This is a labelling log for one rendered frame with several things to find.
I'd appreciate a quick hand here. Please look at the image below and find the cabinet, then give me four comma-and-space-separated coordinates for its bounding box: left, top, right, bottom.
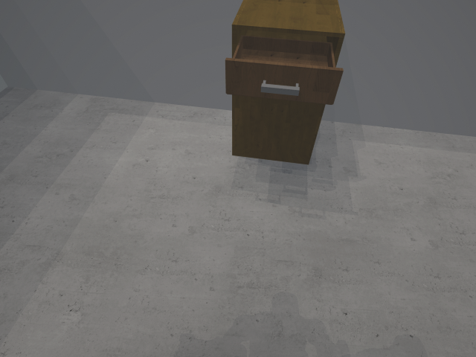
232, 0, 345, 164

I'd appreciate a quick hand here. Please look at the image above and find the drawer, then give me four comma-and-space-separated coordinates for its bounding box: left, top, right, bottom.
225, 35, 344, 105

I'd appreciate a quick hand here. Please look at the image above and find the handle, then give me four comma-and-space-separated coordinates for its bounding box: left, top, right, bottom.
261, 80, 300, 96

